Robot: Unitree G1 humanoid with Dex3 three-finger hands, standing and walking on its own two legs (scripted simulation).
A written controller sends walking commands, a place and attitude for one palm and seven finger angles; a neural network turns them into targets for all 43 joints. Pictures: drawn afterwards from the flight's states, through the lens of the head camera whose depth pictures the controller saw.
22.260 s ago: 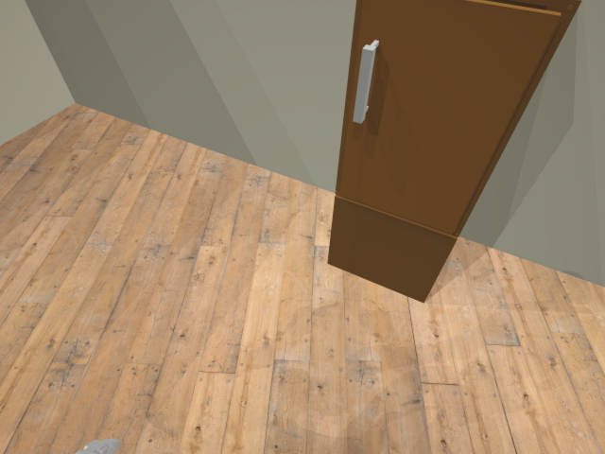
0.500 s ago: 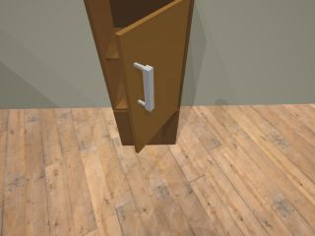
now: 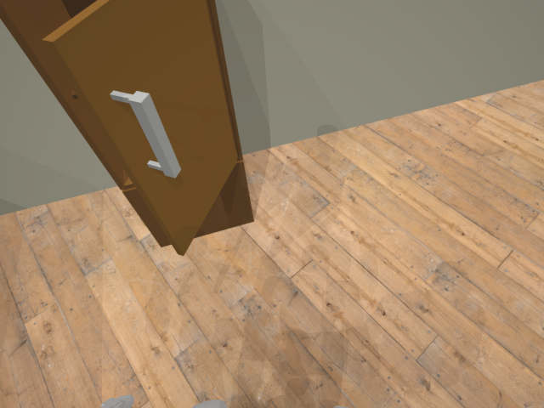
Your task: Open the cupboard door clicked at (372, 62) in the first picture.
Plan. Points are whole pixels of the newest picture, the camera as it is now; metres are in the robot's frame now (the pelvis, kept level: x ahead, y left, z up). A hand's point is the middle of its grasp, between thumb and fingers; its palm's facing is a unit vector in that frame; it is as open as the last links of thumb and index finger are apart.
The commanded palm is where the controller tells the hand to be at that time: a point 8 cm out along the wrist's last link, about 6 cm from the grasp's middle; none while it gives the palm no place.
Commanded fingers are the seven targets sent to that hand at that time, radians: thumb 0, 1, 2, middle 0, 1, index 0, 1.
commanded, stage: walk to a spot facing it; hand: left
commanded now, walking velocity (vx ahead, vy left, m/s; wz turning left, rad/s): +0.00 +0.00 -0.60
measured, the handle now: (147, 136) +0.51 +0.26 +0.08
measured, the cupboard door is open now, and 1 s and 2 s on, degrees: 53 53 53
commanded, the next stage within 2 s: none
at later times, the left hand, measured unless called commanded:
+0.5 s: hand (180, 392) +0.15 +0.18 -0.16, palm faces -0.23 -0.95 -0.19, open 7.4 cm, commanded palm none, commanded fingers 0.00 0.90 0.90 -0.20 -0.30 -0.20 -0.30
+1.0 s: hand (245, 366) +0.19 +0.07 -0.14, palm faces -0.50 -0.84 -0.21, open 7.4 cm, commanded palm none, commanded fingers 0.00 0.90 0.90 -0.20 -0.30 -0.20 -0.30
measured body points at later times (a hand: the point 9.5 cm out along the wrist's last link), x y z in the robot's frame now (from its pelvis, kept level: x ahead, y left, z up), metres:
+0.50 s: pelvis +0.02 +0.00 +0.02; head +0.08 +0.01 +0.46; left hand +0.16 +0.23 -0.14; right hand +0.03 -0.26 -0.11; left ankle +0.04 +0.13 -0.72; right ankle -0.05 -0.11 -0.64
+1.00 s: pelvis +0.06 -0.07 +0.02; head +0.10 -0.10 +0.47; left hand +0.22 +0.12 -0.12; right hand -0.01 -0.33 -0.12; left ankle +0.17 +0.04 -0.67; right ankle -0.02 -0.13 -0.72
